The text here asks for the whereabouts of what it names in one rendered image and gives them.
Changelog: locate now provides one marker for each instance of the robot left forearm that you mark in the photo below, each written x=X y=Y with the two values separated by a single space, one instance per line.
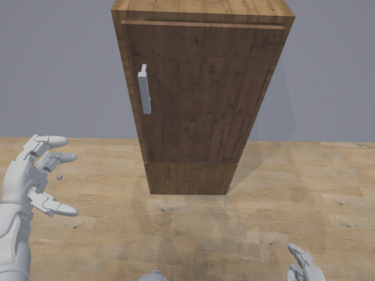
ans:
x=15 y=255

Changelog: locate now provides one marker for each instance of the left robot hand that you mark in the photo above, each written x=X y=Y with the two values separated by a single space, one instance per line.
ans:
x=21 y=175

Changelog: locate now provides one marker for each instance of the handle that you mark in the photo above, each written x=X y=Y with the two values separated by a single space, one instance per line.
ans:
x=144 y=90

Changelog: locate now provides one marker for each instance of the robot left shin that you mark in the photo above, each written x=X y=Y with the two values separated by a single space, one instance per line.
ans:
x=156 y=271

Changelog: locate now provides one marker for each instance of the cupboard door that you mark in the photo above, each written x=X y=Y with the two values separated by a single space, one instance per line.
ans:
x=204 y=80

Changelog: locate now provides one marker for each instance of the right robot hand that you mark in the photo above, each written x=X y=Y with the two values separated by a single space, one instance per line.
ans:
x=309 y=273

